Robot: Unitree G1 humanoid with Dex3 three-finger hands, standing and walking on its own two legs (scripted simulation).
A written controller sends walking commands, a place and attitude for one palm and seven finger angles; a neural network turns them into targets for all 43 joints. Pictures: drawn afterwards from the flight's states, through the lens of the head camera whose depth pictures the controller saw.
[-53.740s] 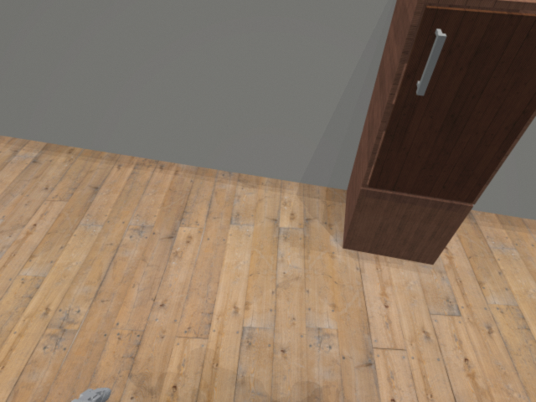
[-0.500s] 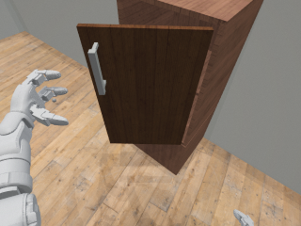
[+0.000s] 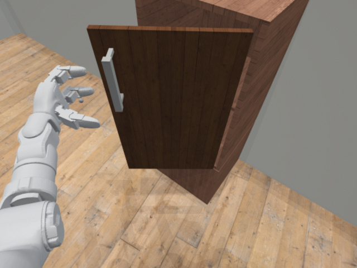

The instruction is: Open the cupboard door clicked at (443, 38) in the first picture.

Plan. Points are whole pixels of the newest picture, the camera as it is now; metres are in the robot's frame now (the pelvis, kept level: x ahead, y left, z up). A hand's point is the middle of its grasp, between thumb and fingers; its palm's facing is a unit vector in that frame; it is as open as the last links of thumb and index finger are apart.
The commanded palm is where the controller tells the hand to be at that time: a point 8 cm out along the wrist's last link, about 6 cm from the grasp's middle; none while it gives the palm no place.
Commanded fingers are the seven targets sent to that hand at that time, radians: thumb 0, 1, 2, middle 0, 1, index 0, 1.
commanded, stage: move the hooked fingers beside the handle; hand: left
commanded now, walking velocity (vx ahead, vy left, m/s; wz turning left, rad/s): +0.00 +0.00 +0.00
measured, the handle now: (115, 81) +0.52 +0.17 +0.14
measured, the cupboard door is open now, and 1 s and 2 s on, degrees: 38 38 38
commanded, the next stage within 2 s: slide the fingers in behind the handle in 1.00 s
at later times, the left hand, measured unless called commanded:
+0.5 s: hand (84, 98) +0.45 +0.22 +0.14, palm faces +0.06 -1.00 +0.00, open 14.0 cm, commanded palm +0.42 +0.28 +0.13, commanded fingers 0.00 -0.50 0.30 -0.30 -1.20 -0.30 -1.20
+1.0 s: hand (82, 98) +0.45 +0.23 +0.13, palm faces +0.04 -1.00 +0.01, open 14.0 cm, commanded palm +0.43 +0.28 +0.13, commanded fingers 0.00 -0.50 0.30 -0.30 -1.20 -0.30 -1.20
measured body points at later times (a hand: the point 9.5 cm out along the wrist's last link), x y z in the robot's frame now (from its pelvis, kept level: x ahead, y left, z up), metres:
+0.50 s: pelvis +0.00 -0.03 +0.00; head +0.05 -0.03 +0.44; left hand +0.44 +0.28 +0.14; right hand +0.01 -0.31 -0.12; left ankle -0.01 +0.06 -0.73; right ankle -0.01 -0.10 -0.73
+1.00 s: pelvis +0.00 -0.01 -0.01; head +0.05 +0.00 +0.44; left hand +0.45 +0.29 +0.14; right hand +0.06 -0.28 -0.11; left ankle -0.01 +0.06 -0.73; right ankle -0.01 -0.10 -0.73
